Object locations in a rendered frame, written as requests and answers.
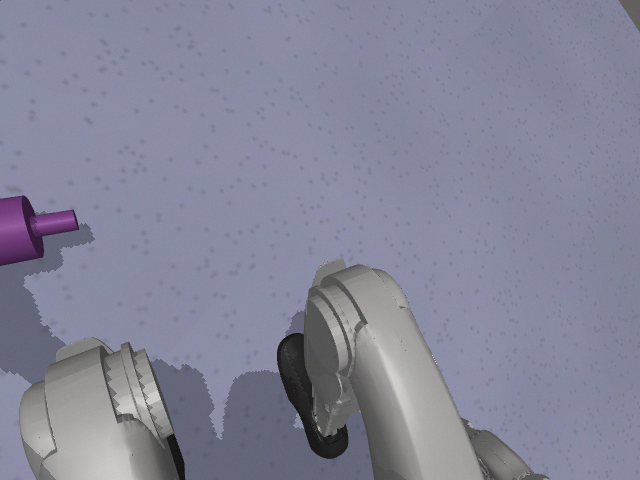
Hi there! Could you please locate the bottle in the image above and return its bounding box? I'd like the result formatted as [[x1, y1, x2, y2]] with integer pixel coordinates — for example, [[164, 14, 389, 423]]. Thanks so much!
[[0, 196, 79, 266]]

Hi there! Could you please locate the right robot hand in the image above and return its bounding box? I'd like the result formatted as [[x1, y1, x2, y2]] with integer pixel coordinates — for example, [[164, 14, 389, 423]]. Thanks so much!
[[461, 418, 535, 480]]

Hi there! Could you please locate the left robot foot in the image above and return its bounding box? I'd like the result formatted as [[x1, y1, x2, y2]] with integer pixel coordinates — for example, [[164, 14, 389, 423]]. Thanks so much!
[[166, 434, 185, 480]]

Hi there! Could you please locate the right robot foot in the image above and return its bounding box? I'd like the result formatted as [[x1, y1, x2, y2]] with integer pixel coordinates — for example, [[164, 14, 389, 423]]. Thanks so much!
[[277, 333, 348, 459]]

